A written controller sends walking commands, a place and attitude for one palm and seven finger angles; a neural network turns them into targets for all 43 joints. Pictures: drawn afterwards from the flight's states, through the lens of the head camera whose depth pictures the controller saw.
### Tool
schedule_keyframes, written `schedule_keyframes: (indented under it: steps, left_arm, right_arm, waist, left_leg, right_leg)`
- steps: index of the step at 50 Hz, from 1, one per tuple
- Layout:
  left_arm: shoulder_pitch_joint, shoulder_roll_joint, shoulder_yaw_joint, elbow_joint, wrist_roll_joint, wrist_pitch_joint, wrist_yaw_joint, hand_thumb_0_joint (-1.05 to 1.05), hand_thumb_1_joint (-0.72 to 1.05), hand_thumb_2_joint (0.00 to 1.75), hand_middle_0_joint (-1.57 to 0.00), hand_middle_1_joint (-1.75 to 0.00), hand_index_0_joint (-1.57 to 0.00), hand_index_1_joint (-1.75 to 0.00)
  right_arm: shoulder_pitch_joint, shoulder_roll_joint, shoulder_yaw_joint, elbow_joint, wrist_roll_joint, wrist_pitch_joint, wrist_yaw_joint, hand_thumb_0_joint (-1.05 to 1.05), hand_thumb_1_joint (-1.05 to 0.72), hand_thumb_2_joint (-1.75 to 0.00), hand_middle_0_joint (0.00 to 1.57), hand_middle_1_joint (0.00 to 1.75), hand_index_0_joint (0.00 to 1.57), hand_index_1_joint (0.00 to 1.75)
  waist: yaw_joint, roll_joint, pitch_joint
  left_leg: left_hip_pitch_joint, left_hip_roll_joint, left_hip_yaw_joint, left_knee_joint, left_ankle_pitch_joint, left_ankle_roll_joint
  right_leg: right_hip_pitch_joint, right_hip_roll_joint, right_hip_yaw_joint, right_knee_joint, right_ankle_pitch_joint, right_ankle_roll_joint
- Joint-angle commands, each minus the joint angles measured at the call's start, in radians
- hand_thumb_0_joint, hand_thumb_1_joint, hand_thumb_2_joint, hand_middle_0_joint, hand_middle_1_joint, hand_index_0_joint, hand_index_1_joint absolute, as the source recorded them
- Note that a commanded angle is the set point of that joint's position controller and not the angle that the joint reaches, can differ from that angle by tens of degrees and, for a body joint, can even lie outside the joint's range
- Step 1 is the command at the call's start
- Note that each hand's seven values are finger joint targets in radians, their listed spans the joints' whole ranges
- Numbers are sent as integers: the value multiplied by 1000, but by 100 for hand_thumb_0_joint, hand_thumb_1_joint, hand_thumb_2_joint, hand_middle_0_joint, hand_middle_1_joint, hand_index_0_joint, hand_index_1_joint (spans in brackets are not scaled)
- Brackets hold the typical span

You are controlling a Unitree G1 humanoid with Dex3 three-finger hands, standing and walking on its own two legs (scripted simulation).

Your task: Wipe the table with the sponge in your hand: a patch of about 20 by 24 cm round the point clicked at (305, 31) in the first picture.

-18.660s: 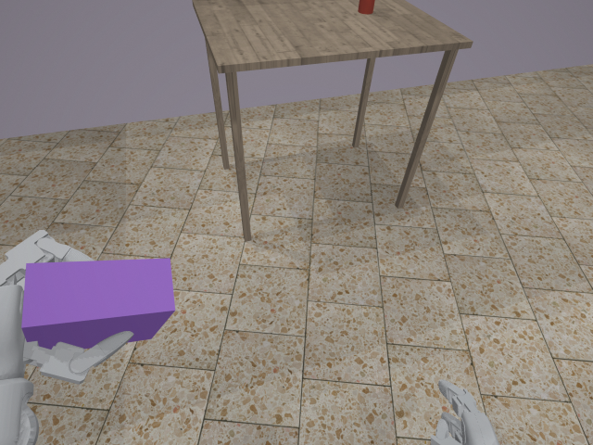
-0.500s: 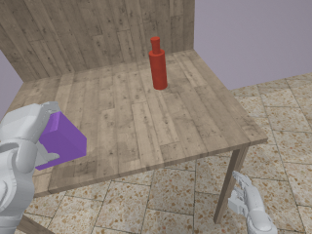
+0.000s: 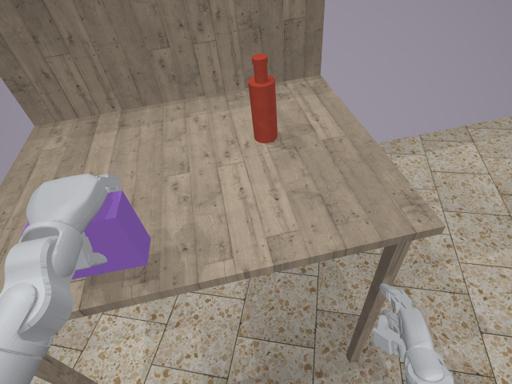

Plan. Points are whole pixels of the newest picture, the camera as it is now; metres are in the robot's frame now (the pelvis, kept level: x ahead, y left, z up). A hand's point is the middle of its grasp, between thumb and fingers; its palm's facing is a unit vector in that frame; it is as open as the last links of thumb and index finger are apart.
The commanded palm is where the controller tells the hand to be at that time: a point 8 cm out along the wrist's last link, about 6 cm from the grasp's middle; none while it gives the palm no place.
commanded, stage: move the sponge above the wiping area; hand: left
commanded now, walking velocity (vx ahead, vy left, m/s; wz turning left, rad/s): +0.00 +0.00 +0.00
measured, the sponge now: (100, 244) +0.25 +0.30 +0.10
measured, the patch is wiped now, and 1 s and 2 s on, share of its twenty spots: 0.00 0.00 0.00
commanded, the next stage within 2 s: none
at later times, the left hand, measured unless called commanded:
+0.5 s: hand (92, 217) +0.27 +0.30 +0.15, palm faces -0.04 +0.00 -1.00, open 9.7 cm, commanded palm +0.25 +0.33 +0.24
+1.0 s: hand (76, 204) +0.28 +0.33 +0.16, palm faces +0.07 +0.01 -1.00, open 9.7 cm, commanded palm +0.25 +0.35 +0.23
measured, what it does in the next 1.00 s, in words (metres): stands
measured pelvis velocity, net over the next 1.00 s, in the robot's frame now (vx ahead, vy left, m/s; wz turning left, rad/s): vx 0.02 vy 0.01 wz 0.00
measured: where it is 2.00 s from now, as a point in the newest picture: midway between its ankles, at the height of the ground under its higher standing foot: outside the picture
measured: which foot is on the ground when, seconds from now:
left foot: down 0.00-1.00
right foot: down 0.00-1.00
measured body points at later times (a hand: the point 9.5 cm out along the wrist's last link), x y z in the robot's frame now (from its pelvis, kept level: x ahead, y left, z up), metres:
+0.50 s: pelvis +0.02 +0.00 +0.00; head +0.01 -0.04 +0.45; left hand +0.27 +0.30 +0.20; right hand +0.25 -0.21 -0.08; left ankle +0.05 +0.13 -0.74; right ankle +0.02 -0.12 -0.74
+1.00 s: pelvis +0.02 +0.01 +0.00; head +0.02 -0.02 +0.45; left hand +0.27 +0.33 +0.21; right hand +0.25 -0.20 -0.08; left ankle +0.05 +0.13 -0.74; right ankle +0.02 -0.12 -0.74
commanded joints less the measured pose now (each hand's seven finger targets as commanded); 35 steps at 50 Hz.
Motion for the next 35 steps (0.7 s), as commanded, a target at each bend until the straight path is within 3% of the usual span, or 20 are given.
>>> schedule_keyframes:
  steps: [1,2,3,5,7,10,12,14,16,17,18,20,22,25,27,28,31,32,34,35]
  left_arm:
    - [-394,438,352,-257,55,-84,130,0,10,130,-120,-160,-120,-160]
    - [-390,450,379,-232,44,-79,144,0,10,130,-120,-160,-120,-160]
    - [-416,395,344,-180,26,-82,160,0,10,130,-120,-160,-120,-160]
    - [-389,348,320,-83,-4,-63,175,0,10,130,-120,-160,-120,-160]
    - [-360,333,311,10,-10,-16,163,0,10,130,-120,-160,-120,-160]
    - [-337,311,242,77,-3,20,103,0,10,130,-120,-160,-120,-160]
    - [-324,269,193,55,9,26,53,0,10,130,-120,-160,-120,-160]
    - [-307,278,172,8,19,-1,11,0,10,130,-120,-160,-120,-160]
    - [-303,322,193,-81,25,-50,-21,0,10,130,-120,-160,-120,-160]
    - [-294,368,247,-125,32,-81,-20,0,10,130,-120,-160,-120,-160]
    - [-309,379,256,-157,27,-120,-16,0,10,130,-120,-160,-120,-160]
    - [-276,451,363,-156,16,-182,22,0,10,130,-120,-160,-120,-160]
    - [-292,525,470,-170,18,-211,81,0,10,130,-120,-160,-120,-160]
    - [-318,444,450,-64,-23,-205,174,0,10,130,-120,-160,-120,-160]
    - [-347,433,439,17,-21,-158,206,0,10,130,-120,-160,-120,-160]
    - [-352,407,406,55,-24,-133,210,0,10,130,-120,-160,-120,-160]
    - [-335,378,331,112,5,-65,165,0,10,130,-120,-160,-120,-160]
    - [-317,367,314,118,14,-43,136,0,10,130,-120,-160,-120,-160]
    - [-290,338,252,91,18,-38,75,0,10,130,-120,-160,-120,-160]
    - [-276,305,209,71,11,-42,38,0,10,130,-120,-160,-120,-160]
  right_arm:
    - [-183,-70,-42,-163,-20,-67,-11,0,-90,-90,20,30,20,30]
    - [-209,-70,-41,-162,-17,-74,-14,0,-90,-90,20,30,20,30]
    - [-181,-69,-45,-144,-17,-69,-13,0,-90,-90,20,30,20,30]
    - [-174,-82,-53,-125,-8,-54,-4,0,-90,-90,20,30,20,30]
    - [-213,-89,-55,-124,5,-50,1,0,-90,-90,20,30,20,30]
    - [-183,-116,-57,-128,6,-27,1,0,-90,-90,20,30,20,30]
    - [-226,-99,-45,-163,18,-36,1,0,-90,-90,20,30,20,30]
    - [-179,-105,-53,-168,14,-36,4,0,-90,-90,20,30,20,30]
    - [-169,-101,-54,-186,7,-42,3,0,-90,-90,20,30,20,30]
    - [-190,-90,-49,-198,9,-56,0,0,-90,-90,20,30,20,30]
    - [-149,-90,-48,-200,-5,-58,-7,0,-90,-90,20,30,20,30]
    - [-110,-90,-56,-185,-16,-61,-18,0,-90,-90,20,30,20,30]
    - [-115,-86,-59,-180,-14,-71,-24,0,-90,-90,20,30,20,30]
    - [-71,-90,-81,-142,-11,-54,-24,0,-90,-90,20,30,20,30]
    - [-114,-98,-83,-128,1,-50,-14,0,-90,-90,20,30,20,30]
    - [-94,-110,-89,-120,-3,-40,-11,0,-90,-90,20,30,20,30]
    - [-127,-123,-82,-123,3,-25,0,0,-90,-90,20,30,20,30]
    - [-173,-116,-68,-136,10,-30,3,0,-90,-90,20,30,20,30]
    - [-138,-120,-72,-146,9,-25,4,0,-90,-90,20,30,20,30]
    - [-140,-119,-71,-161,6,-21,3,0,-90,-90,20,30,20,30]
  waist:
    - [13,32,-307]
    - [22,58,-274]
    - [7,26,-249]
    - [4,28,-202]
    - [9,-9,-154]
    - [-16,-64,-171]
    - [-23,-38,-188]
    - [-34,-47,-248]
    - [-36,-55,-293]
    - [-32,-58,-310]
    - [-29,-57,-321]
    - [-19,-69,-284]
    - [-1,-12,-261]
    - [-6,23,-207]
    - [-2,53,-172]
    - [-7,24,-186]
    - [-15,5,-208]
    - [-13,25,-209]
    - [-33,-8,-256]
    - [-42,-22,-248]
  left_leg:
    - [115,-40,-15,-63,140,39]
    - [111,-40,-20,-66,117,35]
    - [97,-34,-10,-66,127,31]
    - [86,-28,-4,-73,125,22]
    - [55,-28,-4,-79,86,19]
    - [26,-33,11,-73,70,26]
    - [35,-37,12,-65,55,32]
    - [54,-42,8,-45,93,43]
    - [83,-48,5,-27,126,57]
    - [105,-42,-2,-20,128,59]
    - [111,-48,0,-20,149,65]
    - [125,-43,-3,-20,171,64]
    - [130,-41,-12,-23,189,55]
    - [112,-30,1,-33,202,36]
    - [95,-33,5,-39,181,25]
    - [78,-28,15,-41,176,24]
    - [51,-36,20,-53,159,27]
    - [47,-45,16,-56,144,30]
    - [56,-45,14,-43,163,39]
    - [63,-47,14,-38,156,46]
  right_leg:
    - [86,49,31,-97,51,-63]
    - [77,59,64,-111,28,-78]
    - [71,49,36,-115,42,-70]
    - [58,47,33,-133,53,-63]
    - [42,53,56,-137,24,-67]
    - [47,40,26,-126,47,-42]
    - [40,44,40,-116,40,-49]
    - [60,36,19,-97,90,-40]
    - [71,35,21,-85,132,-36]
    - [72,49,32,-85,119,-43]
    - [75,40,16,-86,132,-42]
    - [64,42,14,-98,146,-43]
    - [64,56,45,-112,134,-61]
    - [63,45,28,-138,135,-60]
    - [51,57,67,-149,104,-72]
    - [64,41,41,-144,109,-62]
    - [81,36,26,-121,130,-48]
    - [80,45,34,-116,114,-55]
    - [94,37,12,-95,166,-44]
    - [82,38,8,-98,177,-40]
